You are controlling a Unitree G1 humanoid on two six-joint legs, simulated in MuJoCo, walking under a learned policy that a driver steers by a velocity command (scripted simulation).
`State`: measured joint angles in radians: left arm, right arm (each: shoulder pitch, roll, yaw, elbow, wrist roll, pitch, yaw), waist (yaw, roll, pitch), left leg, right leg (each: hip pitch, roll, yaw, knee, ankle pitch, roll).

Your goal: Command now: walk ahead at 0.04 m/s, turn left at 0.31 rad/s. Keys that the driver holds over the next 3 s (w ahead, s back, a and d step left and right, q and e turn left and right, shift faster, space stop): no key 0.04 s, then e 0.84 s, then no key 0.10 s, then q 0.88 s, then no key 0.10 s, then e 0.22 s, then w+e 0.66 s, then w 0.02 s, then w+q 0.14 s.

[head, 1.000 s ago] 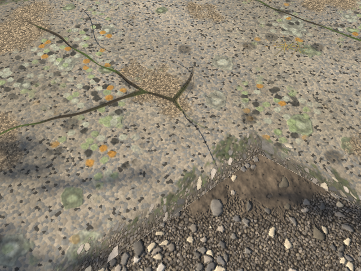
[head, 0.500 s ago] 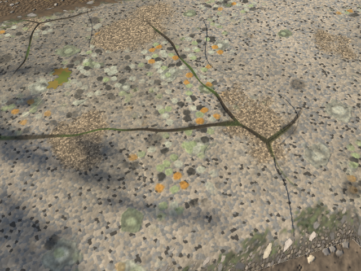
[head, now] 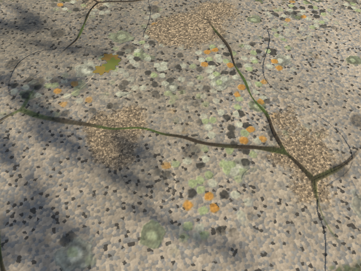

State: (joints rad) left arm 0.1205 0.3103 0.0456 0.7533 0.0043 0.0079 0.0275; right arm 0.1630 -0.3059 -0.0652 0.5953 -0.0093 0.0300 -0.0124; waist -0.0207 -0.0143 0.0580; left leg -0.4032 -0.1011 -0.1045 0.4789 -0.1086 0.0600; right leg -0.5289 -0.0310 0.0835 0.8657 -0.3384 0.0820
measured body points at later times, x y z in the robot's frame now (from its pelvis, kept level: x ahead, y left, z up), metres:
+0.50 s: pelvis +0.04 -0.03 +0.00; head +0.07 -0.04 +0.44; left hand +0.23 +0.23 -0.10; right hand +0.14 -0.34 -0.10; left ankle +0.08 +0.08 -0.73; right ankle +0.04 -0.15 -0.73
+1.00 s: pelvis +0.03 -0.09 +0.01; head +0.05 -0.13 +0.46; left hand +0.28 +0.11 -0.07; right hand +0.06 -0.41 -0.10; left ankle +0.10 +0.06 -0.66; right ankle +0.01 -0.17 -0.73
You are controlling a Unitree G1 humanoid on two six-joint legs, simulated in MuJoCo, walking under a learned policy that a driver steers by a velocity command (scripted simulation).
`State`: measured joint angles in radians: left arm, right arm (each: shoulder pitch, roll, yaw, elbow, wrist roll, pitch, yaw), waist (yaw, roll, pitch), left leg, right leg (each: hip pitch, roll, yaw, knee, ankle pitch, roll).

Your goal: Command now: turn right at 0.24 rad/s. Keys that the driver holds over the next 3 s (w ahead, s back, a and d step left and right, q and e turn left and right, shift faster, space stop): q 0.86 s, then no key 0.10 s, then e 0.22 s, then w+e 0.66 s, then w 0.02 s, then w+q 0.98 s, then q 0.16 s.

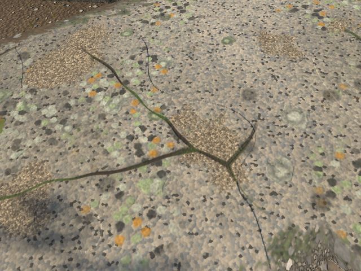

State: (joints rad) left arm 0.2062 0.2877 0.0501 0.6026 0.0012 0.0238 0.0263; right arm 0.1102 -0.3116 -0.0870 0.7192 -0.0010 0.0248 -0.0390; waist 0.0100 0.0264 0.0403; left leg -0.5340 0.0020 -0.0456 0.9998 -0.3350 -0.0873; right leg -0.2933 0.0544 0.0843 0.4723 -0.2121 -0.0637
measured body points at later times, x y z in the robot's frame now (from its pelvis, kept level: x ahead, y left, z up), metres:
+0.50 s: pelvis +0.01 +0.02 -0.01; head +0.04 +0.03 +0.44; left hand +0.09 +0.33 -0.11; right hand +0.22 -0.23 -0.10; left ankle -0.02 +0.14 -0.70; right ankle +0.02 -0.08 -0.74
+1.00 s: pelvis +0.00 +0.08 +0.00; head +0.03 +0.12 +0.45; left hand +0.03 +0.40 -0.11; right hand +0.27 -0.11 -0.08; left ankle -0.02 +0.16 -0.74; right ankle +0.09 -0.06 -0.69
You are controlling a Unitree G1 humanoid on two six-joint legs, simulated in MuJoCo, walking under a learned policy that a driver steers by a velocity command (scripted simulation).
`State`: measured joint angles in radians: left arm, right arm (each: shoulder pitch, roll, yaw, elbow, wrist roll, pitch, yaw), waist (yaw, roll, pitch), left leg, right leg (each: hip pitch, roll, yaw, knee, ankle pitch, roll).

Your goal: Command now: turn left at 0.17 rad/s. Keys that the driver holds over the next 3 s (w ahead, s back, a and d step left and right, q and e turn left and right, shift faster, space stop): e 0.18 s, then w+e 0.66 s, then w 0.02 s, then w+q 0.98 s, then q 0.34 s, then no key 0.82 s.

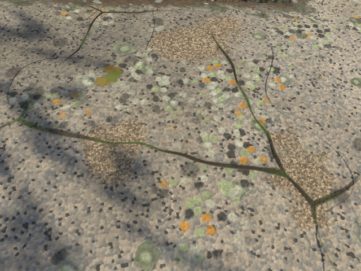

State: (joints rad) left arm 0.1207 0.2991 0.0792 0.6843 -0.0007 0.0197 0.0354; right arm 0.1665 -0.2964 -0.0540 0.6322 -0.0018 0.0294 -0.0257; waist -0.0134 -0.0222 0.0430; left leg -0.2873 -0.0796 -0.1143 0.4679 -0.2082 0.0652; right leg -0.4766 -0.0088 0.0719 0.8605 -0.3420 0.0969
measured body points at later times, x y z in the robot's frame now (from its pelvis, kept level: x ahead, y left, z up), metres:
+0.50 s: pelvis +0.07 -0.05 -0.01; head +0.09 -0.05 +0.44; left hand +0.30 +0.17 -0.09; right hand +0.06 -0.34 -0.12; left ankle +0.01 +0.08 -0.74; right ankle +0.07 -0.18 -0.68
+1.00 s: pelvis +0.28 -0.19 +0.01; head +0.29 -0.22 +0.45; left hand +0.46 +0.03 -0.09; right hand +0.34 -0.51 -0.09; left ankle +0.51 -0.10 -0.67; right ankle +0.21 -0.24 -0.74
